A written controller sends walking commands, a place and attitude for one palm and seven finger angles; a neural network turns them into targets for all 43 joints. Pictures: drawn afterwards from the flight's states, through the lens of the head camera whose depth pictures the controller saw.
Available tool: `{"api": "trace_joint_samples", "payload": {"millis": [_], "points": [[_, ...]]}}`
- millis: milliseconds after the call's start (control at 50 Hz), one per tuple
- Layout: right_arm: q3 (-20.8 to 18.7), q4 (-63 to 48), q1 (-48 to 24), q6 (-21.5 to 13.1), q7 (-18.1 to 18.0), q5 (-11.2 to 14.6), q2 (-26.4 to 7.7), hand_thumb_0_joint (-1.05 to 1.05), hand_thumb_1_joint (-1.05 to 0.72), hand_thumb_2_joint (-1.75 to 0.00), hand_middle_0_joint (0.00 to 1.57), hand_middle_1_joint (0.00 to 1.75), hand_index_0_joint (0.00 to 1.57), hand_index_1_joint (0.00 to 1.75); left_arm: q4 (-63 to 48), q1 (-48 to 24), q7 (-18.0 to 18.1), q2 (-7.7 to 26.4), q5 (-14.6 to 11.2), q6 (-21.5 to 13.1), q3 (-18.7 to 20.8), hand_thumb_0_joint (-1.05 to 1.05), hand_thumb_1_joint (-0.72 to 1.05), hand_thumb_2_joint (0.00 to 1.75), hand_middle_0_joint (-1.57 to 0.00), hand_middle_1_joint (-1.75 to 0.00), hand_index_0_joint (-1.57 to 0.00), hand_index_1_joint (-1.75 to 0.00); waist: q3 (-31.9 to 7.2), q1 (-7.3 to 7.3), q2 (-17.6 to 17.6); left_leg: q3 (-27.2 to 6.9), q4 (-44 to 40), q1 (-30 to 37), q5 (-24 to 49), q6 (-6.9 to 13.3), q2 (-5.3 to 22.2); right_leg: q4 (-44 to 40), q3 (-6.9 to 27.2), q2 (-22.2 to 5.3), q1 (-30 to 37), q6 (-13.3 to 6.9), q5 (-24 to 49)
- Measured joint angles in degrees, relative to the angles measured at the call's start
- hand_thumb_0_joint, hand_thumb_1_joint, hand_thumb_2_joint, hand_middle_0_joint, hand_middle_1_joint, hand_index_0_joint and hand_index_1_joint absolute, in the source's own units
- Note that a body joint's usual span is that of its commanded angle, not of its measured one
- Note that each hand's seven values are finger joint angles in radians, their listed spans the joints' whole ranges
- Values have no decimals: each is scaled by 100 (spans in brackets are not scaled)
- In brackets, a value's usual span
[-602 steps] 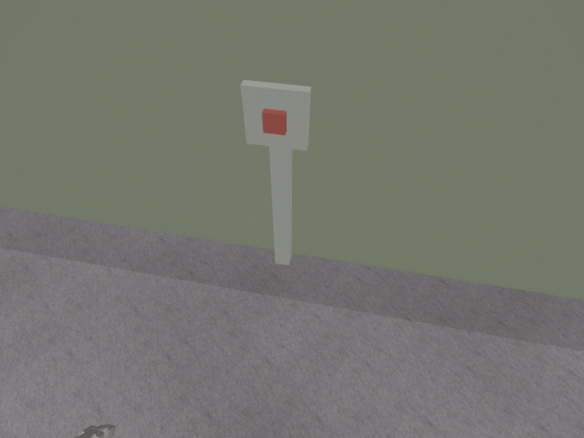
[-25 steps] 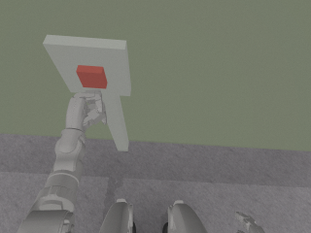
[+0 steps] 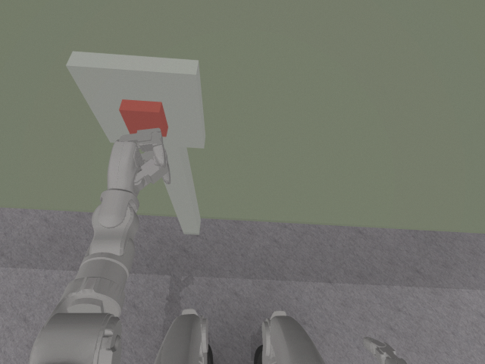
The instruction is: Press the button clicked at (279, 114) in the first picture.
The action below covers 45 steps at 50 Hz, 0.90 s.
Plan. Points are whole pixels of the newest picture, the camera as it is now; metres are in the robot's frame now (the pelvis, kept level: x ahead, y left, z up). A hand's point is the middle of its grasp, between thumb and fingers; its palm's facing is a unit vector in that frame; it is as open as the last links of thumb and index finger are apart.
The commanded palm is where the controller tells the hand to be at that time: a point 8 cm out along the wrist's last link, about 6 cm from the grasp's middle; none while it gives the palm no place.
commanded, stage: press the button with the knuckle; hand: left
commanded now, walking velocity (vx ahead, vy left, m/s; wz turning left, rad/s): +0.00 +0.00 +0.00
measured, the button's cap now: (145, 117) +0.50 +0.16 +0.07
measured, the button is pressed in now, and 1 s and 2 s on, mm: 0 11 0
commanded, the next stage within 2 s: hold the button down briefly in 0.76 s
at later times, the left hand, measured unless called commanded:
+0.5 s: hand (165, 154) +0.45 +0.13 +0.03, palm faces -0.07 -1.00 -0.05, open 2.7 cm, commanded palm +0.45 +0.17 +0.04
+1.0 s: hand (164, 152) +0.46 +0.13 +0.03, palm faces -0.08 -1.00 -0.06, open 2.8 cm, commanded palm +0.47 +0.17 +0.04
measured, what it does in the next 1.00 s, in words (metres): stands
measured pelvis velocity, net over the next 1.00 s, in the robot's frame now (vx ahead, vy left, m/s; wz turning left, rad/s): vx -0.04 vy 0.00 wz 0.01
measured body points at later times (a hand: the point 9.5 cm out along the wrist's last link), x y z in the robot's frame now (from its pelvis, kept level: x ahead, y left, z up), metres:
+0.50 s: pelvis -0.01 +0.00 -0.01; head +0.12 +0.01 +0.42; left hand +0.45 +0.18 +0.03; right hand +0.05 -0.27 -0.13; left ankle +0.03 +0.10 -0.62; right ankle +0.01 -0.10 -0.62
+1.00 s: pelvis -0.04 +0.00 -0.02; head +0.10 +0.03 +0.41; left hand +0.45 +0.18 +0.03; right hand +0.01 -0.27 -0.13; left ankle +0.03 +0.10 -0.62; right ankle +0.01 -0.10 -0.62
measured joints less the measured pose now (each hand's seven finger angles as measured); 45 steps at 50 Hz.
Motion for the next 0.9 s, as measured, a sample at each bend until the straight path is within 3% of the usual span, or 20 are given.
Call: {"api": "trace_joint_samples", "payload": {"millis": [600,900], "points": [[59,240,166,55,-58,-59,-59,1,-91,-90,20,30,20,30,1504,-1230,-206,393,174,-315,331,-5,80,95,-130,-150,-134,-150,46,-194,40,-139,222,-435,105,-16,0,165,-141,0,-363,-36,88],[151,341,223,-109,-89,-101,-122,1,-91,-90,20,30,20,30,2050,-1820,-3,600,253,-335,199,-5,76,98,-130,-150,-139,-150,79,-357,38,-213,385,-767,238,21,-45,291,-223,-49,-635,-13,204]]}}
